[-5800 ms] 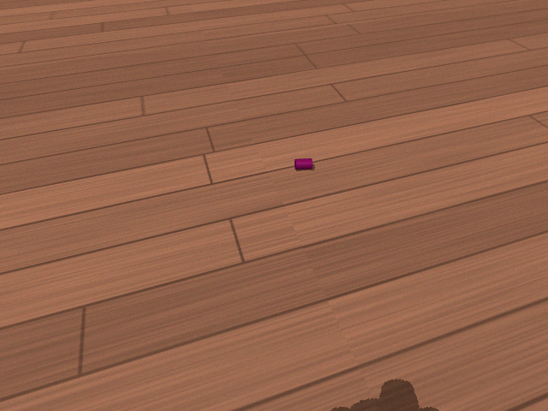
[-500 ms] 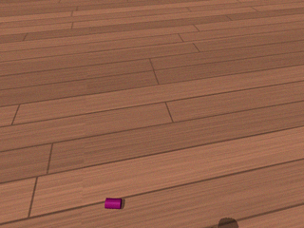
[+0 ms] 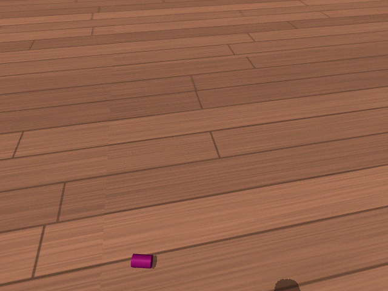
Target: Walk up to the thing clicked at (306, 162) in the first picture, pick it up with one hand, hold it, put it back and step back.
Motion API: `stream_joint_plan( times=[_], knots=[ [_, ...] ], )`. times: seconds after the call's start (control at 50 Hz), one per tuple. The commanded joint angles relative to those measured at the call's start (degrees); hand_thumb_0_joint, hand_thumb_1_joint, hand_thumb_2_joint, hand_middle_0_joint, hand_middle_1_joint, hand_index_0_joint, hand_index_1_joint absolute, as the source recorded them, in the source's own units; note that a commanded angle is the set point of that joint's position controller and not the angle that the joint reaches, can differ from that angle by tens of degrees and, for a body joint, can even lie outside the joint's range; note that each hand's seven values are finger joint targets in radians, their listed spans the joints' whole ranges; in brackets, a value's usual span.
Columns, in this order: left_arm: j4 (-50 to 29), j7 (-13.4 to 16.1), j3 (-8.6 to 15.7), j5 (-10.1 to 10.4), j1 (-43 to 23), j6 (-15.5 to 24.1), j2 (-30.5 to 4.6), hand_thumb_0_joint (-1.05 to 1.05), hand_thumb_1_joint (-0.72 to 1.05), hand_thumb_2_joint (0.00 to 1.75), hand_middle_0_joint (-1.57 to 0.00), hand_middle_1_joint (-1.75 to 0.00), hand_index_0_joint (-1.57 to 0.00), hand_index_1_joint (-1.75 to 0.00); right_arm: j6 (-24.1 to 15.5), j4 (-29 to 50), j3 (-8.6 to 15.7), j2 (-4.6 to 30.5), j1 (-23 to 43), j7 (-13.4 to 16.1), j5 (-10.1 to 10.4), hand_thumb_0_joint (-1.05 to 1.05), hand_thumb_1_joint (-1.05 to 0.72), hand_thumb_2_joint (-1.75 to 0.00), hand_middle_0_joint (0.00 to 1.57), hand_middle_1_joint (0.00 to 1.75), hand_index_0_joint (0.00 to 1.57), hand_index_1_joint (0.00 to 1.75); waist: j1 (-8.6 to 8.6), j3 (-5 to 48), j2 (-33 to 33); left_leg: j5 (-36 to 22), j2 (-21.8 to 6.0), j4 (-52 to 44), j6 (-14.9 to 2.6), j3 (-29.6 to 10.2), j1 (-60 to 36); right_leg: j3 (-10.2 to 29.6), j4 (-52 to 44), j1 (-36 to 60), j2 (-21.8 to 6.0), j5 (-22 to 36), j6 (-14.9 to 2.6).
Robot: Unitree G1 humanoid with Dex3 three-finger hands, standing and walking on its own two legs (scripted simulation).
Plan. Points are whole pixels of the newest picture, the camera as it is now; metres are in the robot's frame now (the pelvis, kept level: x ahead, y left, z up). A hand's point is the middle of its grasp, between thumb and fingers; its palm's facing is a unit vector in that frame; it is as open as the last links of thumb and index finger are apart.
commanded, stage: stand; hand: left
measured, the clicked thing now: (142, 261) +0.43 +0.26 -0.75
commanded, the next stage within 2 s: none
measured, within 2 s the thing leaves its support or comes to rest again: neither
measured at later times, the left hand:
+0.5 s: hand out of the picture +0.07 +0.24 -0.16, palm faces -0.03 -0.94 -0.34, open 7.4 cm
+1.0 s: hand out of the picture +0.09 +0.24 -0.16, palm faces -0.03 -0.94 -0.34, open 7.4 cm
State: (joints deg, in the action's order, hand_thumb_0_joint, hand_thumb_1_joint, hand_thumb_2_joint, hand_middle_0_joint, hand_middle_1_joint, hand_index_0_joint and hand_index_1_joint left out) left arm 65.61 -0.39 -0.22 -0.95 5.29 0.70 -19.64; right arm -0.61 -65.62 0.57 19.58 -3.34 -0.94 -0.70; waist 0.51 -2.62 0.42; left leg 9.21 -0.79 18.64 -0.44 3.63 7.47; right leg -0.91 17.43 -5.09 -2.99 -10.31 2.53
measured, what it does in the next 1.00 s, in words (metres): stands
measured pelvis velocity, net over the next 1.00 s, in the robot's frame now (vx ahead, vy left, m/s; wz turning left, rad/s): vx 0.01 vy -0.01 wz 0.01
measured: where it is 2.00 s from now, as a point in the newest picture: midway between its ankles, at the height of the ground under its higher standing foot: outside the picture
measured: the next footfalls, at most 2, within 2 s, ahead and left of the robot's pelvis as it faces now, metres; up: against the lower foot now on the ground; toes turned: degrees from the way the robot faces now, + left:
none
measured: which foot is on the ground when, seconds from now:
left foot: down 0.00-1.00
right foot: down 0.00-1.00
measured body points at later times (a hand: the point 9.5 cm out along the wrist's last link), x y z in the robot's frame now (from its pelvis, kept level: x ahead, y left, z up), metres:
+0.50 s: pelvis +0.00 -0.01 +0.00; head +0.01 -0.01 +0.45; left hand +0.07 +0.29 -0.13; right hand +0.08 -0.31 -0.13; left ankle +0.01 +0.11 -0.75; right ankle -0.01 -0.15 -0.75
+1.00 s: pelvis +0.01 -0.01 +0.00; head +0.02 -0.01 +0.45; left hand +0.09 +0.29 -0.13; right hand +0.09 -0.31 -0.13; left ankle +0.01 +0.11 -0.75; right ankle -0.01 -0.15 -0.75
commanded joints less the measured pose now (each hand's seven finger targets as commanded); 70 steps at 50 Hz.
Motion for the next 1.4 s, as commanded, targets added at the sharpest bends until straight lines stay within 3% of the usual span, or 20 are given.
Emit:
stream_joint_plan(
  times=[0.0,0.08,0.18,0.32,0.4,0.48,0.72,0.82,1.0,1.1,1.26,1.38],
  knots=[
    [-3.34,0.92,2.32,0.35,-2.46,1.1,-12.41,0.0,0.9,0.9,-0.2,-0.3,-0.2,-0.3,-1.24,3.31,2.31,12.27,3.18,1.03,0.24,0.0,-0.9,-0.9,0.2,0.3,0.2,0.3,0.12,4.67,-0.99,-8.15,-7.61,-3.03,-0.21,-6.39,-3.22,4.14,-2.69,-1.25,-5.31,7.04,-2.63],
    [-3.23,0.84,2.36,0.26,-1.92,1.03,-12.38,0.0,0.9,0.9,-0.2,-0.3,-0.2,-0.3,-1.31,3.39,2.23,12.39,3.41,1.08,0.31,0.0,-0.9,-0.9,0.2,0.3,0.2,0.3,-0.11,4.6,-0.56,-8.29,-7.63,-3.26,-0.19,-6.46,-3.39,4.1,-2.97,-1.12,-5.28,6.87,-2.71],
    [-3.25,0.71,2.38,0.23,-1.95,0.9,-12.49,0.0,0.9,0.9,-0.2,-0.3,-0.2,-0.3,-1.13,3.12,2.12,12.47,3.0,1.04,0.31,0.0,-0.9,-0.9,0.2,0.3,0.2,0.3,-0.09,3.34,-0.18,-2.66,-7.38,-4.05,-0.16,-6.83,-2.02,4.3,-3.7,-1.82,-5.35,3.78,-2.93],
    [-3.55,0.74,2.51,0.22,-1.6,0.93,-12.56,0.0,0.9,0.9,-0.2,-0.3,-0.2,-0.3,-1.31,3.03,2.09,12.72,2.3,1.09,0.19,0.0,-0.9,-0.9,0.2,0.3,0.2,0.3,-0.25,4.65,-0.5,-7.72,-7.58,-3.17,-0.24,-6.61,-2.92,4.34,-3.16,-0.78,-5.61,7.19,-3.08],
    [-3.47,0.79,2.44,0.35,-1.93,0.96,-12.96,0.0,0.9,0.9,-0.2,-0.3,-0.2,-0.3,-1.26,3.02,1.88,12.31,1.97,1.06,0.14,0.0,-0.9,-0.9,0.2,0.3,0.2,0.3,-0.17,4.45,0.69,-7.42,-7.63,-3.16,-0.14,-6.69,-2.82,4.2,-3.18,-1.22,-5.5,5.59,-2.93],
    [-3.29,0.71,2.3,0.26,-1.29,0.87,-12.71,0.0,0.9,0.9,-0.2,-0.3,-0.2,-0.3,-1.09,2.8,1.92,12.67,2.0,1.06,0.3,0.0,-0.9,-0.9,0.2,0.3,0.2,0.3,-0.18,3.34,-0.04,-3.61,-7.23,-3.61,0.02,-6.85,-1.87,4.19,-3.67,-1.81,-5.38,4.05,-2.97],
    [-3.62,0.9,2.44,0.38,-1.58,0.87,-12.86,0.0,0.9,0.9,-0.2,-0.3,-0.2,-0.3,-1.31,2.93,1.71,12.77,1.16,1.28,0.21,0.0,-0.9,-0.9,0.2,0.3,0.2,0.3,-0.26,5.28,-0.64,-11.06,-7.85,-2.6,-0.15,-6.61,-3.44,3.87,-2.4,0.42,-5.7,9.51,-2.93],
    [-3.53,0.82,2.31,0.38,-1.49,0.83,-12.71,0.0,0.9,0.9,-0.2,-0.3,-0.2,-0.3,-1.26,2.98,1.55,12.6,1.1,1.22,0.21,0.0,-0.9,-0.9,0.2,0.3,0.2,0.3,-0.38,4.17,-0.44,-8.96,-7.67,-3.13,-0.07,-6.54,-2.65,3.95,-3.25,-0.23,-5.64,7.86,-2.92],
    [-3.68,0.83,2.43,0.35,-1.56,0.77,-12.77,0.0,0.9,0.9,-0.2,-0.3,-0.2,-0.3,-1.35,3.36,1.64,12.55,1.18,1.32,0.25,0.0,-0.9,-0.9,0.2,0.3,0.2,0.3,-0.42,4.52,-0.79,-10.99,-7.9,-3.14,-0.21,-6.52,-3.38,3.88,-2.88,0.21,-5.61,9.03,-3.05],
    [-3.79,0.79,2.45,0.18,-1.2,0.84,-12.77,0.0,0.9,0.9,-0.2,-0.3,-0.2,-0.3,-1.25,3.42,1.73,12.7,0.99,1.32,0.22,0.0,-0.9,-0.9,0.2,0.3,0.2,0.3,-0.41,3.78,0.37,-7.5,-7.72,-3.4,-0.32,-6.43,-3.08,3.92,-3.63,-0.66,-5.67,6.89,-3.04],
    [-3.92,0.81,2.47,0.29,-0.83,0.89,-12.61,0.0,0.9,0.9,-0.2,-0.3,-0.2,-0.3,-1.36,3.66,1.87,12.63,1.16,1.22,0.26,0.0,-0.9,-0.9,0.2,0.3,0.2,0.3,-0.58,4.36,-0.01,-10.47,-7.83,-2.97,-0.44,-6.48,-4.08,3.77,-3.1,-0.42,-5.55,8.48,-3.11],
    [-4.01,0.84,2.51,0.17,-0.27,0.9,-12.75,0.0,0.9,0.9,-0.2,-0.3,-0.2,-0.3,-1.2,3.78,1.76,12.6,0.56,1.23,0.28,0.0,-0.9,-0.9,0.2,0.3,0.2,0.3,-0.43,4.29,0.03,-8.95,-7.75,-2.92,-0.73,-6.39,-3.82,3.84,-3.47,-0.41,-5.68,8.1,-3.06]
  ],
)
